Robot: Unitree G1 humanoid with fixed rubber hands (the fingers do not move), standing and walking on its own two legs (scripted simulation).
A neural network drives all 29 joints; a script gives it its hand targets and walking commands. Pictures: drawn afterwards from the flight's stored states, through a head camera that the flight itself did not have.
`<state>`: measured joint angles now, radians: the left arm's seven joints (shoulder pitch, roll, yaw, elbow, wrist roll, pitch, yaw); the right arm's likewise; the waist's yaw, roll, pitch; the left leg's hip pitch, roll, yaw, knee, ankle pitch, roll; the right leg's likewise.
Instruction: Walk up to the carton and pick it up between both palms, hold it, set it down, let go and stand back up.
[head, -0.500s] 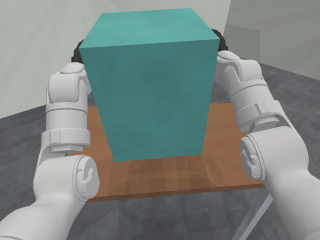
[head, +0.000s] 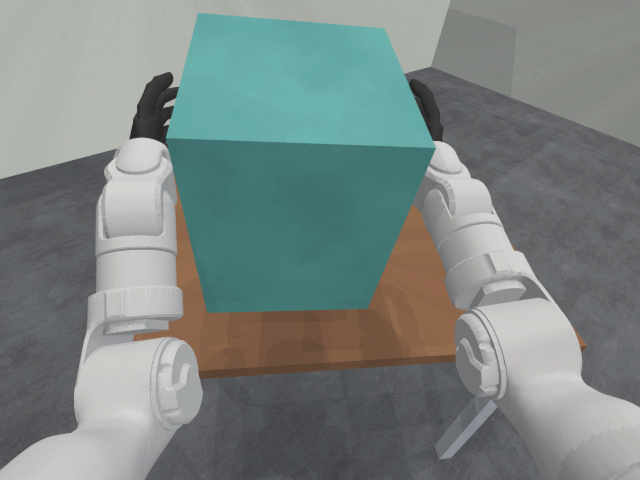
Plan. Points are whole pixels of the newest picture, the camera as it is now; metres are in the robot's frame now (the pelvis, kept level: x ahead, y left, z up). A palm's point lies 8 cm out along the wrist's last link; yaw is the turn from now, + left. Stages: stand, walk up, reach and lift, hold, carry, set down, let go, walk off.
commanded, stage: set down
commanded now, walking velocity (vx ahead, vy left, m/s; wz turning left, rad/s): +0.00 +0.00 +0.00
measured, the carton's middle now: (291, 176) +0.41 +0.01 +0.20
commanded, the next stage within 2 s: none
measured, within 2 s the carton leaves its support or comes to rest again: neither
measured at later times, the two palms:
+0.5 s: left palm (154, 157) +0.40 +0.17 +0.23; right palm (413, 164) +0.40 -0.14 +0.23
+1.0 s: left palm (168, 181) +0.41 +0.16 +0.19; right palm (407, 183) +0.41 -0.15 +0.20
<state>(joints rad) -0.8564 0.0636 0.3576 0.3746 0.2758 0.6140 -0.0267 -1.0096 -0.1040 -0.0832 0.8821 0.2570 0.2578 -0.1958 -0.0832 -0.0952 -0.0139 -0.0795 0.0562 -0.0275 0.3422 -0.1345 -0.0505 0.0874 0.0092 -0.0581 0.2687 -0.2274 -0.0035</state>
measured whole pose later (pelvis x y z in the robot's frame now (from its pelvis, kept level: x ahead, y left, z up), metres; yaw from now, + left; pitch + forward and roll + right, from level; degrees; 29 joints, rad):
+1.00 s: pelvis +0.00 +0.00 +0.00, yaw -1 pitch -4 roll +0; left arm -0.85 0.03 0.37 0.63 0.28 0.38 0.02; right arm -0.96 -0.07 -0.26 1.02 0.03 0.09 -0.12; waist -0.02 -0.07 -0.02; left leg -0.13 0.05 -0.01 0.31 -0.11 -0.05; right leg 0.01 0.00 -0.04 0.28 -0.22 0.00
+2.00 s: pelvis +0.01 +0.00 +0.00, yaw -3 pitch +4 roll +0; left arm -0.82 -0.03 0.45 0.77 0.32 0.17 0.02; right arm -0.88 0.00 -0.51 0.98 -0.27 -0.02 -0.02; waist 0.05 -0.05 -0.04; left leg -0.25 0.06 0.03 0.27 -0.08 -0.04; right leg -0.15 0.01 0.00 0.28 -0.20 0.00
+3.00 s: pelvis +0.00 +0.01 +0.00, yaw -5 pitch +9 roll +0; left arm -0.78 -0.07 0.50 0.85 0.35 -0.02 0.04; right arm -0.83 0.02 -0.58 0.98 -0.38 -0.16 0.02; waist 0.07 -0.03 -0.05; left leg -0.35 0.06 0.06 0.28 -0.08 -0.03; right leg -0.26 0.00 0.02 0.30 -0.19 0.01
